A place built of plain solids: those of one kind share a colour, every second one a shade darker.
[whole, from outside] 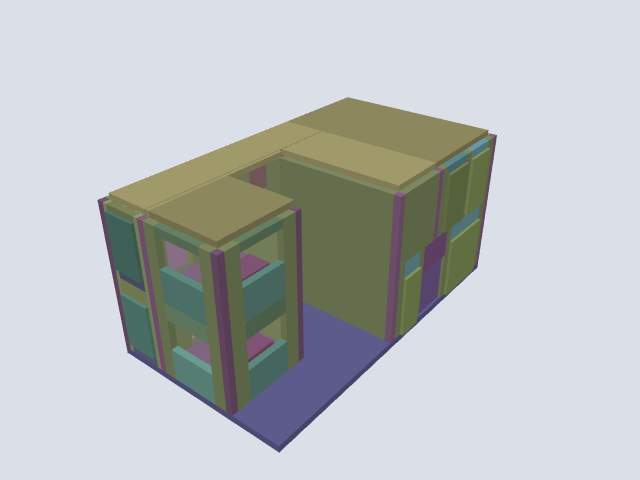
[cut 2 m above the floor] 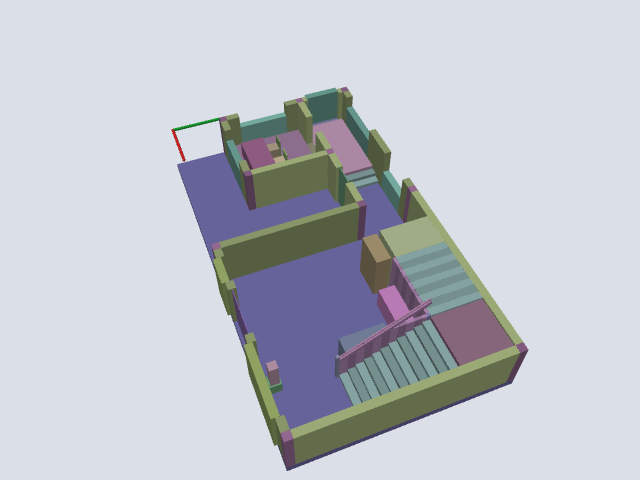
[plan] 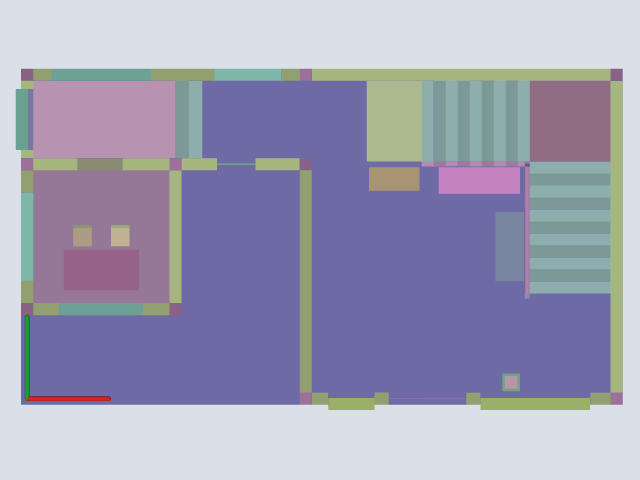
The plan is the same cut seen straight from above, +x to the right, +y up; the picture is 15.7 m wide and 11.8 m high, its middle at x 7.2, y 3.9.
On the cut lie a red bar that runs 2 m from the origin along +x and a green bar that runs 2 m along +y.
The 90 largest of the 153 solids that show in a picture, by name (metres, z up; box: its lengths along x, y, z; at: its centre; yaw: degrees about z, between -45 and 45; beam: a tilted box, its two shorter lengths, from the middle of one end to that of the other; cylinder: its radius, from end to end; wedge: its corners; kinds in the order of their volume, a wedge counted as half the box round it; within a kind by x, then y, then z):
{
 "wall_1": {"box": [0.3, 0.55, 3.54], "at": [0.0, 2.62, 1.77]},
 "wall_2": {"box": [0.3, 0.55, 3.09], "at": [0.0, 2.62, 5.09]},
 "wall_3": {"box": [0.3, 0.55, 3.54], "at": [0.0, 5.34, 1.77]},
 "wall_4": {"box": [0.3, 0.55, 3.09], "at": [0.0, 5.34, 5.09]},
 "wall_5": {"box": [0.45, 0.3, 3.54], "at": [0.38, 7.96, 1.77]},
 "wall_6": {"box": [0.49, 0.3, 3.09], "at": [0.4, 5.76, 5.09]},
 "wall_7": {"box": [0.65, 0.3, 3.54], "at": [0.47, 2.2, 1.77]},
 "wall_8": {"box": [0.65, 0.3, 3.09], "at": [0.47, 2.2, 5.09]},
 "wall_9": {"box": [1.09, 0.3, 3.24], "at": [0.7, 5.76, 1.62]},
 "wall_10": {"box": [1.76, 0.3, 3.09], "at": [2.62, 5.76, 5.09]},
 "wall_11": {"box": [1.16, 0.3, 3.24], "at": [2.92, 5.76, 1.62]},
 "wall_12": {"box": [0.65, 0.3, 3.54], "at": [3.17, 2.2, 1.77]},
 "wall_13": {"box": [0.65, 0.3, 3.09], "at": [3.17, 2.2, 5.09]},
 "wall_14": {"box": [0.3, 3.26, 3.24], "at": [3.65, 3.98, 1.62]},
 "wall_15": {"box": [0.3, 3.26, 3.09], "at": [3.65, 3.98, 5.09]},
 "wall_16": {"box": [1.56, 0.3, 3.54], "at": [3.83, 7.96, 1.77]},
 "wall_17": {"box": [0.87, 0.3, 3.24], "at": [4.23, 5.76, 1.62]},
 "wall_18": {"box": [1.12, 0.3, 3.09], "at": [4.36, 5.76, 5.09]},
 "wall_19": {"box": [1.08, 0.3, 3.24], "at": [6.16, 5.76, 1.62]},
 "wall_20": {"box": [0.83, 0.3, 3.09], "at": [6.28, 5.76, 5.09]},
 "wall_21": {"box": [0.45, 0.3, 3.54], "at": [6.47, 7.96, 1.77]},
 "wall_22": {"box": [0.3, 5.46, 3.54], "at": [6.85, 2.88, 1.77]},
 "wall_23": {"box": [0.3, 5.46, 3.09], "at": [6.85, 2.88, 5.09]},
 "wall_24": {"box": [0.4, 0.3, 3.54], "at": [7.2, 0.0, 1.77]},
 "wall_25": {"box": [2.55, 0.3, 3.09], "at": [8.28, 0.0, 5.09]},
 "wall_26": {"box": [0.35, 0.3, 3.54], "at": [8.72, 0.0, 1.77]},
 "wall_27": {"box": [0.4, 0.3, 3.09], "at": [10.05, 0.0, 5.09]},
 "wall_28": {"box": [7.34, 0.3, 3.54], "at": [10.67, 7.96, 1.77]},
 "wall_29": {"box": [0.35, 0.3, 3.54], "at": [10.97, 0.0, 1.77]},
 "wall_30": {"box": [0.4, 0.3, 3.09], "at": [12.05, 0.0, 5.09]},
 "wall_31": {"box": [0.5, 0.3, 3.54], "at": [14.09, 0.0, 1.77]},
 "wall_32": {"box": [0.5, 0.3, 3.09], "at": [14.09, 0.0, 5.09]},
 "wall_33": {"box": [0.3, 7.66, 3.54], "at": [14.49, 3.98, 1.77]},
 "floor_slab_1": {"box": [14.79, 8.26, 0.3], "at": [7.25, 3.98, -0.15]},
 "roof_slab_1": {"box": [3.65, 3.26, 0.25], "at": [1.98, 3.98, 6.76]},
 "roof_slab_2": {"box": [8.2, 1.99, 0.25], "at": [4.25, 6.82, 6.76]},
 "roof_slab_3": {"box": [2.7, 5.61, 0.25], "at": [8.35, 2.96, 6.76]},
 "roof_slab_4": {"box": [1.35, 1.99, 0.25], "at": [9.03, 6.82, 6.76]},
 "roof_slab_5": {"box": [4.64, 7.66, 0.25], "at": [12.02, 3.98, 6.76]},
 "tread_slab_1": {"box": [0.3, 1.99, 3.38], "at": [9.85, 6.82, 1.69]},
 "tread_slab_2": {"box": [0.3, 1.99, 3.22], "at": [10.14, 6.82, 1.61]},
 "tread_slab_3": {"box": [0.3, 1.99, 3.06], "at": [10.44, 6.82, 1.53]},
 "tread_slab_4": {"box": [0.3, 1.99, 2.9], "at": [10.73, 6.82, 1.45]},
 "tread_slab_5": {"box": [0.3, 1.99, 2.74], "at": [11.03, 6.82, 1.37]},
 "tread_slab_6": {"box": [0.3, 1.99, 2.58], "at": [11.32, 6.82, 1.29]},
 "tread_slab_7": {"box": [0.3, 1.99, 2.42], "at": [11.62, 6.82, 1.21]},
 "tread_slab_8": {"box": [0.3, 1.99, 2.26], "at": [11.91, 6.82, 1.13]},
 "tread_slab_9": {"box": [0.3, 1.99, 2.09], "at": [12.21, 6.82, 1.05]},
 "tread_slab_10": {"box": [1.99, 0.3, 0.64], "at": [13.35, 3.61, 0.32]},
 "tread_slab_11": {"box": [1.99, 0.3, 0.81], "at": [13.35, 3.91, 0.4]},
 "tread_slab_12": {"box": [1.99, 0.3, 0.97], "at": [13.35, 4.2, 0.48]},
 "tread_slab_13": {"box": [1.99, 0.3, 1.13], "at": [13.35, 4.5, 0.56]},
 "tread_slab_14": {"box": [1.99, 0.3, 1.29], "at": [13.35, 4.8, 0.64]},
 "tread_slab_15": {"box": [1.99, 0.3, 1.45], "at": [13.35, 5.09, 0.72]},
 "tread_slab_16": {"box": [1.99, 0.3, 1.61], "at": [13.35, 5.39, 0.81]},
 "tread_slab_17": {"box": [1.99, 0.3, 1.77], "at": [13.35, 5.68, 0.89]},
 "deck_room_slab_1": {"box": [3.35, 3.26, 0.53], "at": [1.82, 3.98, 0.21]},
 "deck_room_slab_2": {"box": [3.35, 3.26, 0.49], "at": [1.82, 3.98, 3.74]},
 "landing_top_slab_1": {"box": [1.35, 1.99, 3.54], "at": [9.03, 6.82, 1.77]},
 "landing_slab_1": {"box": [1.99, 1.99, 1.93], "at": [13.35, 6.82, 0.97]},
 "deck_corr_slab_1": {"box": [3.5, 1.9, 0.53], "at": [1.9, 6.86, 0.21]},
 "deck_corr_slab_2": {"box": [3.5, 1.9, 0.49], "at": [1.9, 6.86, 3.74]},
 "front_pane_1": {"box": [1.14, 0.3, 2.79], "at": [7.97, -0.13, 1.4]},
 "front_pane_2": {"box": [1.6, 0.3, 2.64], "at": [11.05, -0.13, 4.96]},
 "front_pane_3": {"box": [2.7, 0.3, 2.79], "at": [12.49, -0.13, 1.4]},
 "front_pane_4": {"box": [1.6, 0.3, 2.64], "at": [13.04, -0.13, 4.96]},
 "wall_sill_win_1": {"box": [0.3, 2.16, 1.43], "at": [0.0, 3.98, 0.71]},
 "wall_sill_win_2": {"box": [0.3, 2.16, 1.39], "at": [0.0, 3.98, 4.24]},
 "wall_sill_win_3": {"box": [2.05, 0.3, 1.43], "at": [1.82, 2.2, 0.71]},
 "wall_sill_win_4": {"box": [2.05, 0.3, 1.39], "at": [1.82, 2.2, 4.24]},
 "wall_sill_win_5": {"box": [2.45, 0.3, 1.43], "at": [1.82, 7.96, 0.71]},
 "wall_sill_win_6": {"box": [1.64, 0.3, 0.95], "at": [5.43, 7.96, 0.47]},
 "room_table_body_1": {"box": [1.85, 1.0, 0.74], "at": [1.82, 3.16, 0.85]},
 "room_table_body_2": {"box": [1.85, 1.0, 0.74], "at": [1.82, 3.16, 4.35]},
 "wallpost_1": {"box": [0.3, 0.3, 3.54], "at": [0.0, 2.2, 1.77]},
 "wallpost_2": {"box": [0.3, 0.3, 3.54], "at": [0.0, 5.76, 1.77]},
 "wallpost_3": {"box": [0.3, 0.3, 3.54], "at": [3.65, 2.2, 1.77]},
 "wallpost_4": {"box": [0.3, 0.3, 3.54], "at": [6.85, 0.0, 1.77]},
 "wallpost_5": {"box": [0.3, 0.3, 3.54], "at": [6.85, 7.96, 1.77]},
 "wallpost_6": {"box": [0.3, 0.3, 3.54], "at": [14.49, 0.0, 1.77]},
 "wallpost_7": {"box": [0.3, 0.3, 3.54], "at": [14.49, 7.96, 1.77]},
 "corr_end_pane_1": {"box": [0.3, 1.5, 2.4], "at": [-0.13, 6.86, 1.68]},
 "corr_end_pane_2": {"box": [0.3, 1.5, 2.4], "at": [-0.13, 6.86, 5.18]},
 "coat_rack_body_1": {"box": [1.25, 0.58, 1.95], "at": [9.03, 5.4, 0.97]},
 "reg_desk_body_1": {"box": [0.7, 1.7, 1.05], "at": [11.87, 3.74, 0.52]},
 "coffee_counter_body_1": {"box": [2.0, 0.65, 0.92], "at": [11.12, 5.36, 0.46]},
 "wall_head_win_1": {"box": [0.3, 2.16, 0.76], "at": [0.0, 3.98, 3.16]},
 "wall_head_win_2": {"box": [2.05, 0.3, 0.76], "at": [1.82, 2.2, 3.16]},
 "wall_head_entrance_1": {"box": [1.9, 0.3, 1.29], "at": [9.84, 0.0, 2.9]},
 "wall_head_front_1": {"box": [2.7, 0.3, 0.75], "at": [12.49, 0.0, 3.17]}
}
